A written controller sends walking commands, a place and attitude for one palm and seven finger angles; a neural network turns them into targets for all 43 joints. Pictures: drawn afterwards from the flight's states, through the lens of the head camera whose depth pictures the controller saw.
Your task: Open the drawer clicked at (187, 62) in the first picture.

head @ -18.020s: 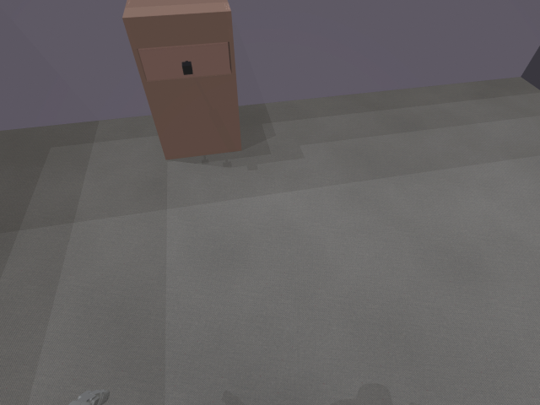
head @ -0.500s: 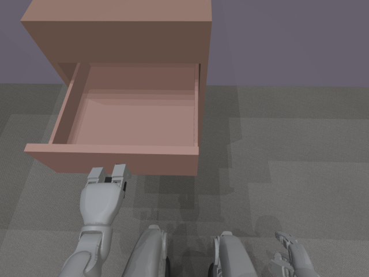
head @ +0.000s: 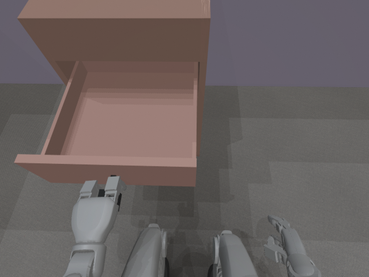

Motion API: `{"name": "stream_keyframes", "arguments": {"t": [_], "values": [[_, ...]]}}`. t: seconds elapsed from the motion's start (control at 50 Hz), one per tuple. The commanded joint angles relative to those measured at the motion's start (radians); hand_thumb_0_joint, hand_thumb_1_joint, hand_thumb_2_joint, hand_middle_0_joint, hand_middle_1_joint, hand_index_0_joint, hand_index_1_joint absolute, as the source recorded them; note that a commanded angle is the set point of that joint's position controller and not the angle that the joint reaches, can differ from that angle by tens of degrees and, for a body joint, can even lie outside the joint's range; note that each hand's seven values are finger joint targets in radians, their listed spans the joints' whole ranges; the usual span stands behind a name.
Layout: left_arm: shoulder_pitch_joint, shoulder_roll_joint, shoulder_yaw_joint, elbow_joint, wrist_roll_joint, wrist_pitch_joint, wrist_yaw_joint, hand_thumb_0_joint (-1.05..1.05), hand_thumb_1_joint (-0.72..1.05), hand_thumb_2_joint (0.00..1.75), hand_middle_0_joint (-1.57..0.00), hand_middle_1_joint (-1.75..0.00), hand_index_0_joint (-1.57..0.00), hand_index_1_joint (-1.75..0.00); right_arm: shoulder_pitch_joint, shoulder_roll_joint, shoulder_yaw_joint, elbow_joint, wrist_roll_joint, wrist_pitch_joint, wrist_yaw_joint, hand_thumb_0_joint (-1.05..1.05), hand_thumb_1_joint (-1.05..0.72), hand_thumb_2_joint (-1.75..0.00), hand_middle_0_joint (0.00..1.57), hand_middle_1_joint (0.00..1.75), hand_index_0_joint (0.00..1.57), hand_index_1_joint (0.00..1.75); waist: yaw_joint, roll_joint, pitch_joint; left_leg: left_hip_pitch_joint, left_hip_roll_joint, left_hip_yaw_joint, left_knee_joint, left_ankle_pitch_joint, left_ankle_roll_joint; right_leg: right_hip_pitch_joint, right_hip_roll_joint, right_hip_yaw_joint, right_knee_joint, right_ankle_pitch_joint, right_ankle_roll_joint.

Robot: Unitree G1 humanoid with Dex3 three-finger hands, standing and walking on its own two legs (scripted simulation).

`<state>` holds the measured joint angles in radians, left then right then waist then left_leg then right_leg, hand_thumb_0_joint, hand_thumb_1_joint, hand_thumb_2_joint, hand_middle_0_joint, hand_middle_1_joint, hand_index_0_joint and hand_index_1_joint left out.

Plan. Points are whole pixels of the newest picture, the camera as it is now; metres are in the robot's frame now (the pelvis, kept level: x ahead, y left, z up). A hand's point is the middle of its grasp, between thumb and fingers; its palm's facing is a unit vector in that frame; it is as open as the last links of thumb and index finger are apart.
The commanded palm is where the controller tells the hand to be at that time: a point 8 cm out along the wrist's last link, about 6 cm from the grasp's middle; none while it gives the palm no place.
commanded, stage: open the thumb to release the handle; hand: left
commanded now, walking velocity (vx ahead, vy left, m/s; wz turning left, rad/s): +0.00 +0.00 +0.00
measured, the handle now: (110, 191) +0.30 +0.20 -0.06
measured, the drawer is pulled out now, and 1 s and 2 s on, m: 0.30 0.29 0.29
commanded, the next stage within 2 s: lift the hand off the handle in 0.46 s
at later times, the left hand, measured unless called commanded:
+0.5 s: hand (106, 214) +0.25 +0.20 -0.07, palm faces -0.03 -0.07 -1.00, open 12.6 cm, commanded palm +0.23 +0.20 -0.02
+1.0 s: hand (106, 206) +0.27 +0.20 -0.06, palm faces -0.03 -0.06 -1.00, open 13.7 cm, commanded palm +0.25 +0.20 +0.00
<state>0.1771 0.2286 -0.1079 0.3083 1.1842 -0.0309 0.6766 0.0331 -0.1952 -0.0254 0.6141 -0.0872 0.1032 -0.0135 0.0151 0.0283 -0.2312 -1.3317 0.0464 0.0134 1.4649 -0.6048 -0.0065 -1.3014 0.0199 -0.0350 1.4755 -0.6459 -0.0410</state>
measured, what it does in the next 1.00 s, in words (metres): stands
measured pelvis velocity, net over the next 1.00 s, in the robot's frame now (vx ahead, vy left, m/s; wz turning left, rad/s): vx -0.01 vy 0.00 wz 0.02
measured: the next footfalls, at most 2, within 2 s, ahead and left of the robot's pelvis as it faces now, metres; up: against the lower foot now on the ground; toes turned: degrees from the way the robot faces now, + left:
none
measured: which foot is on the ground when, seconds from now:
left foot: down 0.00-1.00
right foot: down 0.00-1.00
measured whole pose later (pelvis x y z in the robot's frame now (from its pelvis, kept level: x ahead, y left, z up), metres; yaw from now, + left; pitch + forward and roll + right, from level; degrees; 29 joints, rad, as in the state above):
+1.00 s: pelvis -0.01 +0.00 +0.02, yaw +1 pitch +25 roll +0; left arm -0.01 0.23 -0.15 0.49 1.17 0.01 0.68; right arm 0.08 -0.21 -0.04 0.69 -0.06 0.07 -0.05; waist 0.03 0.04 -0.22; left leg -1.28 0.03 0.00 1.39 -0.55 -0.01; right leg -1.25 0.01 -0.05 1.40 -0.60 -0.04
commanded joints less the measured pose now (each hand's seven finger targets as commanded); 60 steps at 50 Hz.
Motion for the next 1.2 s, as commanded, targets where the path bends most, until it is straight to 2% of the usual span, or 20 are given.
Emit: {"name": "stream_keyframes", "arguments": {"t": [0.0, 0.08, 0.16, 0.34, 0.4, 0.48, 0.5, 0.52, 0.54, 0.64, 0.66, 0.78, 0.84, 0.9, 0.98, 1.02, 1.06, 1.1, 1.16, 1.18], "values": [[-0.090, 0.138, 0.085, -0.125, 0.026, 0.005, 0.083, 0.00, 0.69, 0.81, -0.38, -1.33, -0.38, -1.33, -0.022, -0.119, -0.052, -0.092, -0.005, -0.047, -0.020, 0.00, -0.90, -0.90, 0.20, 0.30, 0.20, 0.30, 0.000, -0.025, -0.361, 0.302, -0.060, -0.017, -0.125, 0.266, 0.039, 0.186, 0.010, 0.038, -0.228, 0.355, -0.010], [-0.090, 0.149, 0.086, -0.135, 0.006, 0.028, 0.080, 0.00, 0.41, 0.69, -0.36, -1.30, -0.36, -1.30, -0.015, -0.119, -0.055, -0.087, 0.003, -0.048, -0.024, 0.00, -0.90, -0.90, 0.20, 0.30, 0.20, 0.30, 0.017, -0.025, -0.410, 0.311, -0.064, -0.008, -0.135, 0.279, 0.039, 0.242, 0.004, 0.046, -0.238, 0.382, -0.007], [-0.126, 0.149, 0.078, -0.113, -0.013, 0.044, 0.066, 0.00, 0.13, 0.57, -0.35, -1.27, -0.35, -1.27, -0.011, -0.119, -0.055, -0.077, 0.010, -0.049, -0.034, 0.00, -0.90, -0.90, 0.20, 0.30, 0.20, 0.30, 0.002, -0.068, -0.383, 0.291, -0.062, -0.011, -0.147, 0.251, 0.040, 0.258, 0.005, 0.047, -0.260, 0.351, -0.003], [-0.174, 0.154, 0.078, -0.034, -0.015, 0.021, 0.059, 0.00, -0.50, 0.30, -0.30, -1.20, -0.30, -1.20, -0.006, -0.116, -0.054, -0.059, 0.016, -0.062, -0.039, 0.00, -0.90, -0.90, 0.20, 0.30, 0.20, 0.30, 0.005, -0.069, -0.334, 0.244, -0.064, 0.002, -0.150, 0.190, 0.042, 0.257, -0.001, 0.064, -0.291, 0.265, -0.001], [-0.216, 0.154, 0.074, -0.031, -0.010, 0.011, 0.062, 0.00, -0.50, 0.30, -0.30, -1.20, -0.30, -1.20, -0.011, -0.118, -0.055, -0.058, 0.016, -0.065, -0.038, 0.00, -0.90, -0.90, 0.20, 0.30, 0.20, 0.30, -0.001, -0.049, -0.327, 0.246, -0.063, 0.001, -0.147, 0.181, 0.043, 0.232, -0.001, 0.064, -0.293, 0.243, -0.002], [-0.174, 0.148, 0.075, -0.044, -0.005, 0.015, 0.070, 0.00, -0.50, 0.30, -0.30, -1.20, -0.30, -1.20, -0.012, -0.122, -0.057, -0.071, 0.013, -0.060, -0.031, 0.00, -0.90, -0.90, 0.20, 0.30, 0.20, 0.30, 0.018, -0.018, -0.358, 0.285, -0.066, -0.001, -0.162, 0.210, 0.041, 0.231, 0.004, 0.051, -0.280, 0.258, -0.008], [-0.206, 0.129, 0.049, -0.047, -0.008, 0.021, 0.069, 0.00, -0.50, 0.30, -0.30, -1.20, -0.30, -1.20, -0.010, -0.122, -0.058, -0.068, 0.014, -0.060, -0.029, 0.00, -0.90, -0.90, 0.20, 0.30, 0.20, 0.30, -0.001, -0.026, -0.344, 0.287, -0.063, -0.004, -0.165, 0.196, 0.042, 0.218, 0.002, 0.045, -0.289, 0.241, -0.006], [-0.215, 0.136, 0.060, -0.038, -0.013, 0.022, 0.070, 0.00, -0.50, 0.30, -0.30, -1.20, -0.30, -1.20, -0.008, -0.123, -0.060, -0.064, 0.016, -0.061, -0.031, 0.00, -0.90, -0.90, 0.20, 0.30, 0.20, 0.30, -0.002, -0.050, -0.339, 0.279, -0.062, -0.004, -0.166, 0.182, 0.043, 0.219, 0.002, 0.046, -0.295, 0.219, -0.003], [-0.199, 0.140, 0.057, -0.097, -0.022, 0.024, 0.069, 0.00, -0.50, 0.30, -0.30, -1.20, -0.30, -1.20, -0.010, -0.124, -0.062, -0.081, 0.018, -0.064, -0.031, 0.00, -0.90, -0.90, 0.20, 0.30, 0.20, 0.30, 0.011, -0.037, -0.366, 0.303, -0.064, -0.005, -0.181, 0.190, 0.043, 0.251, 0.003, 0.050, -0.305, 0.225, -0.005], [-0.240, 0.109, 0.012, -0.045, -0.010, 0.049, 0.064, 0.00, -0.50, 0.30, -0.30, -1.20, -0.30, -1.20, -0.001, -0.123, -0.058, -0.066, 0.020, -0.066, -0.037, 0.00, -0.90, -0.90, 0.20, 0.30, 0.20, 0.30, -0.016, -0.047, -0.331, 0.312, -0.060, -0.012, -0.195, 0.175, 0.043, 0.218, 0.001, 0.032, -0.315, 0.202, -0.002], [-0.261, 0.125, 0.029, -0.032, -0.012, 0.049, 0.064, 0.00, -0.50, 0.30, -0.30, -1.20, -0.30, -1.20, 0.004, -0.125, -0.058, -0.058, 0.020, -0.067, -0.039, 0.00, -0.90, -0.90, 0.20, 0.30, 0.20, 0.30, -0.020, -0.058, -0.326, 0.313, -0.057, -0.016, -0.197, 0.179, 0.043, 0.212, 0.004, 0.028, -0.315, 0.205, -0.004], [-0.300, 0.117, 0.014, 0.008, -0.008, 0.051, 0.056, 0.00, -0.50, 0.30, -0.30, -1.20, -0.30, -1.20, 0.013, -0.125, -0.057, -0.053, 0.021, -0.069, -0.039, 0.00, -0.90, -0.90, 0.20, 0.30, 0.20, 0.30, -0.012, -0.045, -0.340, 0.326, -0.060, -0.010, -0.206, 0.191, 0.043, 0.224, 0.005, 0.030, -0.319, 0.217, -0.005], [-0.342, 0.113, 0.006, 0.041, -0.011, 0.050, 0.055, 0.00, -0.50, 0.30, -0.30, -1.20, -0.30, -1.20, 0.021, -0.123, -0.057, -0.045, 0.023, -0.072, -0.039, 0.00, -0.90, -0.90, 0.20, 0.30, 0.20, 0.30, -0.024, -0.051, -0.313, 0.308, -0.061, -0.006, -0.205, 0.171, 0.044, 0.226, 0.003, 0.035, -0.335, 0.201, -0.002], [-0.339, 0.148, 0.040, 0.015, -0.017, 0.044, 0.056, 0.00, -0.50, 0.30, -0.30, -1.20, -0.30, -1.20, 0.022, -0.125, -0.060, -0.047, 0.024, -0.072, -0.042, 0.00, -0.90, -0.90, 0.20, 0.30, 0.20, 0.30, -0.008, -0.040, -0.353, 0.326, -0.063, -0.002, -0.212, 0.190, 0.044, 0.262, 0.003, 0.042, -0.338, 0.226, -0.002], [-0.290, 0.140, 0.038, -0.039, -0.023, 0.047, 0.056, 0.00, -0.50, 0.30, -0.30, -1.20, -0.30, -1.20, 0.019, -0.125, -0.059, -0.065, 0.025, -0.063, -0.041, 0.00, -0.90, -0.90, 0.20, 0.30, 0.20, 0.30, 0.001, -0.026, -0.383, 0.377, -0.064, -0.006, -0.234, 0.242, 0.041, 0.293, 0.006, 0.034, -0.335, 0.287, -0.004], [-0.282, 0.127, 0.024, -0.050, -0.029, 0.050, 0.056, 0.00, -0.50, 0.30, -0.30, -1.20, -0.30, -1.20, 0.021, -0.124, -0.060, -0.066, 0.025, -0.060, -0.040, 0.00, -0.90, -0.90, 0.20, 0.30, 0.20, 0.30, -0.011, -0.032, -0.361, 0.395, -0.061, -0.006, -0.246, 0.244, 0.042, 0.289, 0.007, 0.026, -0.348, 0.286, -0.002], [-0.263, 0.139, 0.038, -0.063, -0.028, 0.052, 0.058, 0.00, -0.50, 0.30, -0.30, -1.20, -0.30, -1.20, 0.022, -0.126, -0.059, -0.070, 0.023, -0.057, -0.041, 0.00, -0.90, -0.90, 0.20, 0.30, 0.20, 0.30, -0.005, -0.028, -0.362, 0.405, -0.061, -0.010, -0.255, 0.255, 0.040, 0.300, 0.009, 0.023, -0.351, 0.296, -0.005], [-0.260, 0.111, 0.008, -0.059, -0.027, 0.059, 0.056, 0.00, -0.50, 0.30, -0.30, -1.20, -0.30, -1.20, 0.023, -0.124, -0.059, -0.070, 0.023, -0.056, -0.040, 0.00, -0.90, -0.90, 0.20, 0.30, 0.20, 0.30, -0.019, -0.043, -0.344, 0.408, -0.060, -0.006, -0.261, 0.249, 0.042, 0.305, 0.006, 0.023, -0.365, 0.301, -0.001], [-0.262, 0.123, 0.018, -0.047, -0.027, 0.069, 0.052, 0.00, -0.50, 0.30, -0.30, -1.20, -0.30, -1.20, 0.023, -0.127, -0.057, -0.069, 0.024, -0.055, -0.042, 0.00, -0.90, -0.90, 0.20, 0.30, 0.20, 0.30, -0.019, -0.052, -0.324, 0.413, -0.059, -0.010, -0.277, 0.245, 0.041, 0.312, 0.008, 0.021, -0.379, 0.292, -0.003], [-0.272, 0.124, 0.015, -0.056, -0.023, 0.066, 0.052, 0.00, -0.50, 0.30, -0.30, -1.20, -0.30, -1.20, 0.024, -0.128, -0.056, -0.069, 0.024, -0.054, -0.041, 0.00, -0.90, -0.90, 0.20, 0.30, 0.20, 0.30, -0.017, -0.032, -0.328, 0.429, -0.059, -0.007, -0.282, 0.252, 0.040, 0.307, 0.009, 0.021, -0.379, 0.296, -0.002]]}}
